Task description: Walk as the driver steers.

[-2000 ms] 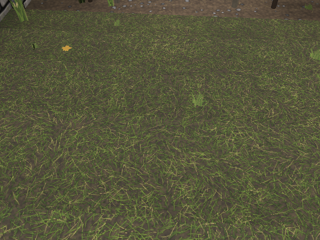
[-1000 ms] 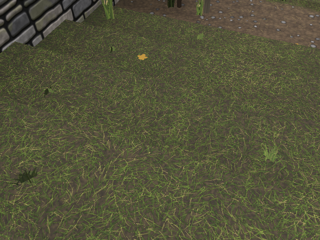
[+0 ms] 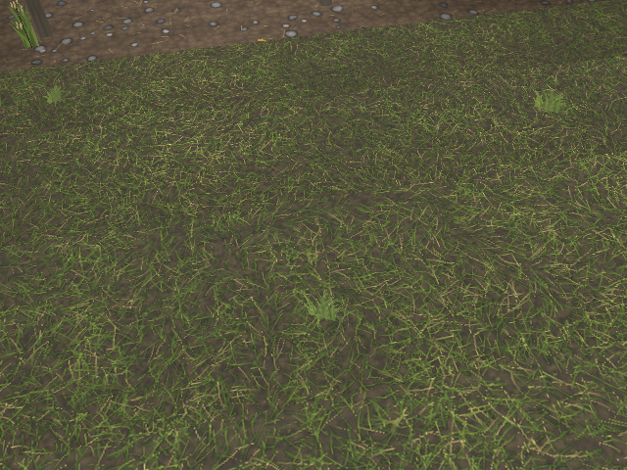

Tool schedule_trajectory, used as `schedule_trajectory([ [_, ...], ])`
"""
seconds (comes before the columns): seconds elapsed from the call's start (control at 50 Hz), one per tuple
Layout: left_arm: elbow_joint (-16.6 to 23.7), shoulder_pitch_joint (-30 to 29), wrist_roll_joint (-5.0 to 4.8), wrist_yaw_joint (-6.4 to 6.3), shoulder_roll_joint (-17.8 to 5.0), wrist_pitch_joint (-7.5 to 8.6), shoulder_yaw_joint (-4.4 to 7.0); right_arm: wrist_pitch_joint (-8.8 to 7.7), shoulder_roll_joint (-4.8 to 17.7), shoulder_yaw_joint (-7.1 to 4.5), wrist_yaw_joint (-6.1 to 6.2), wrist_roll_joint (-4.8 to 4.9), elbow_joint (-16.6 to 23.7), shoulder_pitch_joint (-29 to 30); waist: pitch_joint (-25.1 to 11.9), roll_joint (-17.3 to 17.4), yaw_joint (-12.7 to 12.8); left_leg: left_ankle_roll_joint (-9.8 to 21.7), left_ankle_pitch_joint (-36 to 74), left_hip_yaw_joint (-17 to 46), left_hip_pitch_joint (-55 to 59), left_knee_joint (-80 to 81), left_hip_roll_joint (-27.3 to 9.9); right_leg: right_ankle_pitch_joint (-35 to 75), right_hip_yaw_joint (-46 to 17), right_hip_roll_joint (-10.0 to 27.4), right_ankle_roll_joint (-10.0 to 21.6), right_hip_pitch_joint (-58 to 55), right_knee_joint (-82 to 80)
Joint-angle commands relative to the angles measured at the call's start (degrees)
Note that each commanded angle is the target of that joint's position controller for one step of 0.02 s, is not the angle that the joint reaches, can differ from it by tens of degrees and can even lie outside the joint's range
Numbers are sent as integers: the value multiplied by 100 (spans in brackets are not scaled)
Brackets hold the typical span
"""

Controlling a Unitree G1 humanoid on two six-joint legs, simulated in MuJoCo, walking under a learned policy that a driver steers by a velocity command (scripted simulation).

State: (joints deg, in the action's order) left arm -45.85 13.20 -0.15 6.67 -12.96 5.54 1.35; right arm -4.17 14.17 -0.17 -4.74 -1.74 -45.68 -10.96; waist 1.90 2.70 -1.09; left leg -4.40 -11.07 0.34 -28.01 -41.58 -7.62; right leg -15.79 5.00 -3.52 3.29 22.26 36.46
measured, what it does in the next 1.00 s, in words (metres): walks ahead: left foot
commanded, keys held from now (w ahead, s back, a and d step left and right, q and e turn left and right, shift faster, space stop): w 1.00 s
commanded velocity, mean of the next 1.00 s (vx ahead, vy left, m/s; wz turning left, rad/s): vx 0.39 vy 0.00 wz -0.03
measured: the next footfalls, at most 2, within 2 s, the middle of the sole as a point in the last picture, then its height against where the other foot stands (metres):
left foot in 0.62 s outside the picture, level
right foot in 1.06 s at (354, 441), level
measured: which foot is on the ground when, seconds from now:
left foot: down 0.00-0.30, up 0.32-0.60, down 0.62-1.00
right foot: down 0.00-0.64, up 0.66-1.00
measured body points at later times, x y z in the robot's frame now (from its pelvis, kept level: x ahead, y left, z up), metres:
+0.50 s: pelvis +0.16 +0.03 +0.02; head +0.17 +0.03 +0.47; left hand +0.12 +0.26 -0.12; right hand +0.32 -0.21 -0.09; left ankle +0.23 +0.16 -0.67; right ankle +0.04 -0.08 -0.72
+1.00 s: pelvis +0.42 +0.06 +0.01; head +0.43 +0.06 +0.46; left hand +0.60 +0.26 -0.09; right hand +0.37 -0.16 -0.13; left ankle +0.35 +0.16 -0.72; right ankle +0.52 -0.06 -0.67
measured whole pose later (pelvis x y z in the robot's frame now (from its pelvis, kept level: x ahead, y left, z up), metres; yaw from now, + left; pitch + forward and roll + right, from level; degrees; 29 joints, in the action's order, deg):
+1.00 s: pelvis +0.42 +0.06 +0.01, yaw +0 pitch +0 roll +2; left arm -43.9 7.3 6.4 3.7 -11.5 4.7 -0.4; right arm -7.4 10.0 -0.6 -3.6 -6.1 -57.4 -25.9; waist 0.8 -2.2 -5.0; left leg 3.1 -20.5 -2.8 -5.6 -26.1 3.8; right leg -3.2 -0.2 3.9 1.9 36.2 54.8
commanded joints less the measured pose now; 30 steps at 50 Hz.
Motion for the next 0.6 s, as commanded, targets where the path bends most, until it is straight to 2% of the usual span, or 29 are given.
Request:
schedule_trajectory([
  [0.02, 112, 1222, -116, 23, -723, -148, 229, -127, 873, -212, 79, 153, 228, 65, -473, 217, 500, 643, 166, 257, 1178, 1362, -277, -1841, -1170, 827, 51, 23, -1236],
  [0.04, 64, 1339, -48, -142, -1100, -189, 354, -116, 942, -298, 130, 94, 246, 238, -231, 128, 526, 746, -2424, 179, 434, 1649, -91, -2190, -796, 587, 39, -242, -1209],
  [0.06, 117, 1022, 46, -286, -1372, -186, 468, -114, 1173, -449, 229, 94, 31, -83, -37, -23, 347, 802, -3063, 211, -301, 1958, -4, -2622, -598, 567, 147, -730, -937],
  [0.08, 155, 904, 95, -410, -1150, -134, 418, -148, 1135, -456, 321, 98, -22, -79, -84, -12, 386, 889, -2845, 200, -251, 2040, 18, -2590, -615, 606, 240, -887, -919],
  [0.1, 178, 726, 112, -486, -866, -90, 333, -175, 990, -438, 410, 63, -63, -142, -136, -75, 274, 1021, -2575, 210, 156, 2063, 12, -2301, -578, 576, 280, -822, -963],
  [0.12, 263, 501, 86, -527, -644, -65, 271, -212, 880, -424, 487, 65, -113, -308, -220, -5, 122, 1141, -2325, 358, 670, 2193, -84, -1891, -466, 487, 278, -707, -976],
  [0.14, 367, 220, 84, -542, -552, -54, 257, -256, 858, -432, 537, 100, -127, -436, -251, 118, -30, 1298, -2195, 595, 1131, 2360, -238, -1447, -326, 389, 266, -558, -866],
  [0.16, 490, -78, 119, -527, -525, -51, 261, -292, 953, -468, 558, 107, -81, -395, -209, 395, -120, 1499, -2183, 958, 1460, 2595, -444, -1124, -179, 226, 263, -383, -679],
  [0.2, 519, -144, 243, -502, -541, -32, 326, -260, 1030, -511, 594, 129, -137, -752, -27, 610, -235, 1848, -2490, 1605, 1841, 2982, -876, -904, -46, 50, 307, -195, -452],
  [0.22, 473, 9, 235, -504, -480, 14, 332, -215, 1018, -503, 617, 166, -111, -677, 123, 629, -104, 1877, -2645, 1582, 1715, 3031, -927, -900, 16, 67, 354, -482, -706],
  [0.24, 312, 279, 224, -503, -484, 71, 350, -145, 1018, -500, 619, 153, -69, -502, 215, 514, 42, 1829, -2601, 1401, 1457, 3008, -822, -561, 103, 43, 386, -1019, -1071],
  [0.28, 83, 795, 258, -505, -437, 197, 364, -45, 1004, -505, 574, -17, 68, -56, 160, 369, 370, 1745, -2053, 897, 1084, 2512, -519, -171, 15, 118, 492, -1911, -1316],
  [0.3, -67, 1210, 336, -534, -531, 260, 392, -44, 816, -453, 541, -120, 143, 53, 60, -123, 559, 1634, -1635, 620, 611, 1715, -233, -258, -464, 421, 708, -2544, -1421],
  [0.32, -293, 2003, 413, -589, -835, 300, 460, -65, 498, -377, 466, -208, 263, 315, -42, -871, 867, 1192, -1420, 68, -593, 6, 425, -159, -2101, 1405, 1386, -3556, -1863],
  [0.34, -255, 2357, 474, -557, -1034, 285, 462, -163, 186, -263, 337, -216, 301, 485, 277, -1094, 1009, 1080, -1920, 323, -2016, -1116, 781, 451, -3729, 2579, 2024, -4176, -2549],
  [0.36, -342, 2251, 545, -519, -845, 254, 364, -223, 223, -248, 296, -161, 292, 584, 709, -682, 887, 1163, -1833, 937, -2876, -1653, 574, 538, -3701, 2906, 1995, -4383, -2650],
  [0.38, -366, 1977, 516, -476, -587, 217, 275, -241, 400, -306, 302, -182, 184, 485, 643, -568, 731, 1163, -1586, 833, -2851, -2030, 478, 628, -3146, 2666, 1725, -4312, -2543],
  [0.4, -348, 1708, 472, -450, -450, 175, 180, -232, 463, -348, 294, -266, 139, 402, 554, -629, 530, 1175, -1428, 539, -2653, -2268, 431, 836, -2584, 2392, 1508, -3989, -2503],
  [0.42, -335, 1508, 421, -464, -352, 130, 106, -193, 363, -322, 269, -368, 149, 426, 562, -713, 384, 1203, -1237, 304, -2383, -2191, 351, 979, -2148, 2193, 1367, -3510, -2579],
  [0.44, -258, 1303, 390, -498, -281, 85, 48, -141, 179, -262, 226, -402, 162, 516, 591, -729, 283, 1217, -867, 117, -1981, -1882, 304, 925, -1773, 1959, 1208, -2974, -2746],
  [0.46, -247, 1158, 389, -513, -228, 61, 0, -85, 37, -207, 164, -373, 214, 728, 619, -650, 256, 1193, -374, -21, -1411, -1188, 252, 657, -1386, 1709, 1006, -2465, -2946],
  [0.48, -241, 1038, 384, -496, -323, 41, -2, -30, -92, -150, 96, -282, 293, 954, 635, -677, 246, 1148, 77, -228, -609, -453, 335, 660, -1006, 1464, 869, -1834, -3076],
  [0.5, -328, 1071, 373, -449, -514, 22, 23, -5, -104, -113, 47, -223, 382, 1181, 612, -802, 261, 1060, 201, -355, 46, -53, 466, 698, -862, 1375, 854, -1393, -3066],
  [0.52, -418, 1169, 352, -402, -755, -5, 77, -25, -28, -111, 13, -163, 426, 1240, 572, -844, 219, 1005, 259, -443, 468, 115, 617, 793, -894, 1500, 913, -1205, -2969],
  [0.56, -553, 1210, 382, -320, -1023, -30, 157, -81, 300, -176, 34, -148, 344, 1133, 658, -828, 103, 1040, 733, -521, 925, 584, 812, 1289, -963, 1719, 996, -1229, -2701],
  [0.58, -602, 1153, 396, -317, -1002, -34, 164, -143, 448, -231, 91, -141, 314, 1071, 583, -820, -2, 1090, 757, -546, 1105, 743, 884, 1904, -909, 1744, 938, -1366, -2362],
  [0.6, -604, 1116, 494, -326, -962, -16, 161, -217, 657, -317, 136, -116, 209, 656, 269, -660, -197, 1196, 1005, -522, 1789, 656, 976, 2693, -715, 1591, 743, -1254, -1666],
])
Velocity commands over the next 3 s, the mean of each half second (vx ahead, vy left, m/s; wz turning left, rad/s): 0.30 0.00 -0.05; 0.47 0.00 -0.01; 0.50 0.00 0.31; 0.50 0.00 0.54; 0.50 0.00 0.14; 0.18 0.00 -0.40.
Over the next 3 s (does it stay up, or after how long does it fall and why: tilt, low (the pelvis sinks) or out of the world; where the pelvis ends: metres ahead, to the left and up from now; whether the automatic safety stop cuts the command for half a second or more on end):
stays up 1.48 0.40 -0.34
